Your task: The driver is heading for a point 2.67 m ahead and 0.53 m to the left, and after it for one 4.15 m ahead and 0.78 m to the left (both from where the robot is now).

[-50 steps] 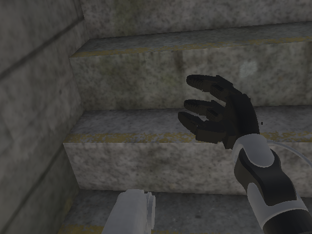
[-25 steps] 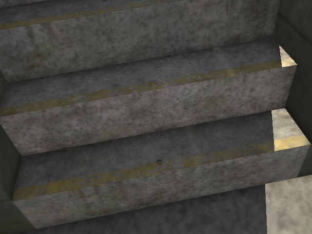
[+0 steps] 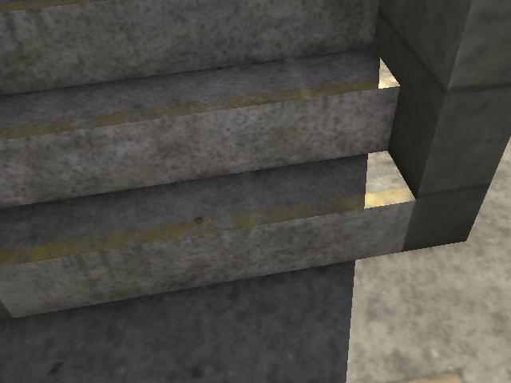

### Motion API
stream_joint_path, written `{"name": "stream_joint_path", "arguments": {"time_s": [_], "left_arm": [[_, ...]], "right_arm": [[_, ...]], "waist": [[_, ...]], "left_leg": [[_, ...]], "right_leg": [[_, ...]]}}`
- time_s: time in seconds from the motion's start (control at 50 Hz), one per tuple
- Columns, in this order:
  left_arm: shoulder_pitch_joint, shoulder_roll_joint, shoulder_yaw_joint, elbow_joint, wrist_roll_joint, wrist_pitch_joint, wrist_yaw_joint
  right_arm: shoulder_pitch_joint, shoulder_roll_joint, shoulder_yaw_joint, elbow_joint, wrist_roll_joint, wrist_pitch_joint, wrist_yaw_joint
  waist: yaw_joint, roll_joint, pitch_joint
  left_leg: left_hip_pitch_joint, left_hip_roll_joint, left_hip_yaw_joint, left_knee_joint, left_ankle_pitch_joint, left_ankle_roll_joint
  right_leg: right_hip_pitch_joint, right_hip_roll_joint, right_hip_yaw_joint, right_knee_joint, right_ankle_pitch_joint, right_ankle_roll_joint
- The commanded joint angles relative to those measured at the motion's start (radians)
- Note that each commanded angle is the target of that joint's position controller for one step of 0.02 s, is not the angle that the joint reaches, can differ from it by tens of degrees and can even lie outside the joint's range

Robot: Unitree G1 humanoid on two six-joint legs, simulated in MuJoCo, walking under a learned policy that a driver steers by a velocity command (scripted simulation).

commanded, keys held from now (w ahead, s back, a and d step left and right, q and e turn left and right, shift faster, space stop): w+q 0.60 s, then w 0.10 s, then w+e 0.30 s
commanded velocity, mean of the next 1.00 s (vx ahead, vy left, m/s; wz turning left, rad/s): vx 0.50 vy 0.00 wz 0.36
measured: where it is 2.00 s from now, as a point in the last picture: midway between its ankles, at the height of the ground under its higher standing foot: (188, 336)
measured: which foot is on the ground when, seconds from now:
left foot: up 0.00-0.50, down 0.52-1.00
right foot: down 0.00-0.50, up 0.52-1.00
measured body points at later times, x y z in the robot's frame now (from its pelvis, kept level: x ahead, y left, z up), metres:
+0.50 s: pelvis +0.13 +0.08 -0.03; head +0.17 +0.11 +0.42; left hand +0.08 +0.36 -0.16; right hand +0.37 -0.10 -0.12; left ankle +0.21 +0.22 -0.73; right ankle -0.02 -0.09 -0.74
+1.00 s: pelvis +0.40 +0.21 -0.02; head +0.43 +0.24 +0.43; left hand +0.55 +0.49 -0.10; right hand +0.57 -0.04 -0.12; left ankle +0.21 +0.22 -0.74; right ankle +0.59 +0.18 -0.73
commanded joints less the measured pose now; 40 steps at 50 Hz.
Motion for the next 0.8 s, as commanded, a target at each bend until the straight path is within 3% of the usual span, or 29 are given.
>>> {"name": "stream_joint_path", "arguments": {"time_s": [0.02,0.12,0.24,0.32,0.4,0.42,0.46,0.48,0.5,0.52,0.54,0.56,0.58,0.6,0.62,0.64,0.66,0.7,0.74,0.8], "left_arm": [[-0.12,0.145,0.033,-0.061,0.003,-0.034,0.027],[-0.084,0.149,0.041,-0.025,0.001,-0.03,0.04],[-0.07,0.154,0.057,0.0,0.001,-0.015,0.041],[-0.081,0.184,0.074,0.003,-0.004,-0.007,0.035],[-0.097,0.223,0.095,0.007,-0.028,0.003,0.023],[-0.111,0.238,0.101,0.006,-0.035,0.005,0.02],[-0.132,0.278,0.112,0.007,-0.049,0.011,0.014],[-0.148,0.292,0.116,0.01,-0.055,0.017,0.009],[-0.15,0.278,0.11,0.011,-0.058,0.018,0.002],[-0.155,0.193,0.082,-0.009,-0.026,0.006,0.0],[-0.085,0.055,0.045,-0.08,0.011,-0.026,-0.007],[-0.202,0.162,0.062,-0.104,-0.036,-0.073,-0.015],[-0.322,0.205,0.073,-0.148,-0.075,-0.086,-0.013],[-0.317,0.192,0.066,-0.154,-0.055,-0.093,0.001],[-0.269,0.204,0.073,-0.129,-0.029,-0.089,0.01],[-0.209,0.212,0.08,-0.114,-0.028,-0.075,0.01],[-0.204,0.199,0.074,-0.119,-0.026,-0.063,0.002],[-0.224,0.16,0.065,-0.13,-0.012,-0.047,-0.01],[-0.273,0.141,0.055,-0.147,-0.005,-0.039,-0.014],[-0.389,0.113,0.039,-0.165,-0.019,-0.043,-0.025]], "right_arm": [[-0.012,-0.058,-0.022,-0.045,-0.012,-0.005,0.006],[-0.026,-0.058,-0.025,-0.045,-0.011,0.0,0.012],[-0.064,-0.037,-0.015,-0.064,-0.005,-0.002,0.02],[-0.143,-0.007,0.005,-0.107,0.004,-0.012,0.045],[-0.195,-0.001,0.016,-0.142,0.012,-0.018,0.075],[-0.193,-0.006,0.015,-0.148,0.012,-0.019,0.08],[-0.126,-0.04,-0.004,-0.145,0.017,-0.017,0.078],[-0.023,-0.079,-0.027,-0.125,0.023,-0.016,0.075],[0.148,-0.157,-0.068,-0.075,0.026,-0.013,0.062],[0.28,-0.231,-0.097,-0.027,0.026,-0.002,0.041],[0.226,-0.346,-0.102,-0.062,0.022,-0.015,0.033],[0.242,-0.276,-0.077,-0.102,0.002,-0.033,0.039],[0.223,-0.225,-0.062,-0.076,-0.001,-0.047,0.044],[0.143,-0.191,-0.048,-0.077,0.009,-0.057,0.043],[0.051,-0.139,-0.031,-0.092,0.009,-0.061,0.043],[0.005,-0.104,-0.019,-0.107,-0.001,-0.066,0.04],[-0.004,-0.108,-0.017,-0.112,-0.006,-0.072,0.038],[0.011,-0.128,-0.019,-0.103,0.004,-0.082,0.028],[0.026,-0.147,-0.021,-0.085,0.009,-0.079,0.009],[0.05,-0.162,-0.018,-0.071,0.001,-0.077,-0.006]], "waist": [[-0.05,-0.07,0.094],[-0.018,-0.08,0.139],[0.025,-0.073,0.19],[0.058,-0.076,0.202],[0.075,-0.068,0.211],[0.065,-0.073,0.204],[0.009,-0.114,0.135],[-0.064,-0.125,0.062],[-0.156,-0.096,-0.049],[-0.197,0.003,-0.107],[-0.06,0.265,-0.213],[-0.141,0.123,-0.336],[-0.151,0.099,-0.177],[-0.098,0.069,-0.09],[-0.041,0.037,-0.045],[-0.001,0.063,-0.034],[0.008,0.048,-0.028],[0.022,0.0,-0.007],[0.016,0.015,0.02],[-0.035,0.054,0.052]], "left_leg": [[-0.098,0.034,-0.055,-0.048,0.047,-0.008],[-0.187,0.06,-0.069,-0.123,-0.029,-0.03],[-0.196,0.114,-0.031,-0.262,-0.088,-0.032],[-0.107,0.159,0.051,-0.475,-0.097,-0.004],[0.045,0.155,0.156,-0.668,-0.201,0.051],[0.114,0.137,0.188,-0.717,-0.241,0.071],[0.325,0.05,0.263,-0.784,-0.295,0.114],[0.49,-0.009,0.29,-0.845,-0.275,0.145],[0.776,-0.074,0.304,-0.923,-0.203,0.186],[1.101,0.025,0.112,-0.874,-0.187,0.223],[1.31,0.286,-0.475,-0.988,-0.406,0.398],[1.329,0.372,-0.723,-1.212,-0.576,0.443],[1.249,0.361,-0.602,-1.262,-0.465,0.387],[1.09,0.326,-0.47,-1.241,-0.364,0.351],[0.937,0.282,-0.341,-1.227,-0.252,0.318],[0.846,0.246,-0.256,-1.239,-0.162,0.302],[0.811,0.24,-0.237,-1.262,-0.095,0.309],[0.778,0.223,-0.154,-1.277,0.088,0.304],[0.769,0.188,-0.056,-1.283,0.192,0.269],[0.77,0.144,0.051,-1.299,0.19,0.201]], "right_leg": [[0.009,-0.237,0.194,-0.316,-0.134,-0.042],[0.178,-0.301,0.17,-0.36,-0.137,-0.106],[0.278,-0.313,0.07,-0.356,-0.058,-0.134],[0.29,-0.316,-0.011,-0.347,0.021,-0.139],[0.296,-0.313,-0.091,-0.314,0.134,-0.136],[0.287,-0.309,-0.112,-0.284,0.224,-0.129],[0.279,-0.296,-0.154,-0.136,0.649,-0.104],[0.274,-0.279,-0.18,0.027,0.874,-0.082],[0.186,-0.235,-0.213,0.269,0.926,-0.042],[-0.143,-0.196,-0.175,0.578,0.374,0.015],[-0.522,-0.004,-0.049,0.94,-0.332,0.068],[-0.606,0.026,0.183,1.025,-0.288,0.051],[-0.7,-0.008,0.169,1.003,-0.162,0.032],[-0.676,-0.065,0.174,0.92,-0.062,0.016],[-0.584,-0.11,0.178,0.843,0.007,0.018],[-0.506,-0.134,0.186,0.795,0.051,0.019],[-0.476,-0.132,0.176,0.762,0.068,0.028],[-0.481,-0.126,0.153,0.661,0.107,0.052],[-0.489,-0.111,0.128,0.507,0.198,0.069],[-0.428,-0.065,0.088,0.245,0.404,0.059]]}}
